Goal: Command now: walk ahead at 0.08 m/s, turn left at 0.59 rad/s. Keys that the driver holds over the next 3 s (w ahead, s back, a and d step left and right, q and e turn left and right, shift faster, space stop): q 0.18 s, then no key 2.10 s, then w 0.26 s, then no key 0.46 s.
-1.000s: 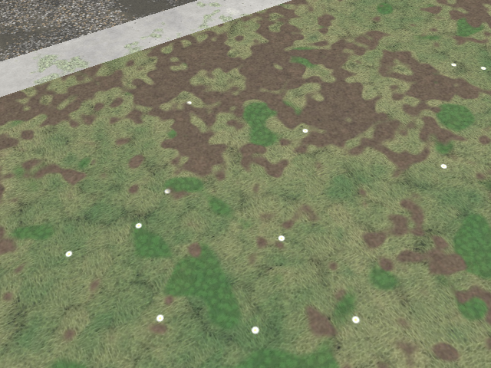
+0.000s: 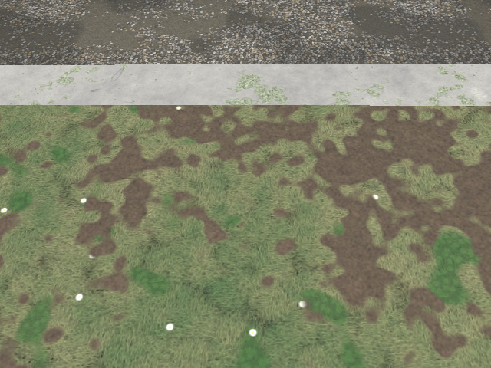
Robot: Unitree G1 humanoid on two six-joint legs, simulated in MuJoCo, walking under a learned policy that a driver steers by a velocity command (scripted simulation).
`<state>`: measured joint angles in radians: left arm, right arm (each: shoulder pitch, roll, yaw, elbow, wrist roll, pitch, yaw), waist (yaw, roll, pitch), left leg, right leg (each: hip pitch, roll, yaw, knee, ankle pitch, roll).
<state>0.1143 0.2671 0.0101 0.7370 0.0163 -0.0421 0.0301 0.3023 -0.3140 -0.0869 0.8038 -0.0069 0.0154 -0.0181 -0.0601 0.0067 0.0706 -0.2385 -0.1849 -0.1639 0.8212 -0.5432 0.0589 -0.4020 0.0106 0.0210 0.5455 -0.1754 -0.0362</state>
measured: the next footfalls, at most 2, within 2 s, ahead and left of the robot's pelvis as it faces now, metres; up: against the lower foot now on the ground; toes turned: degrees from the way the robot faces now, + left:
left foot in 0.38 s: +0.03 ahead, +0.11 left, +0.00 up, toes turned +9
right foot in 0.70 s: +0.04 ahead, -0.10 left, +0.00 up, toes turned +12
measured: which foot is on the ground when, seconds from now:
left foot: up 0.00-0.36, down 0.38-1.00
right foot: down 0.00-0.38, up 0.40-0.68, down 0.70-1.00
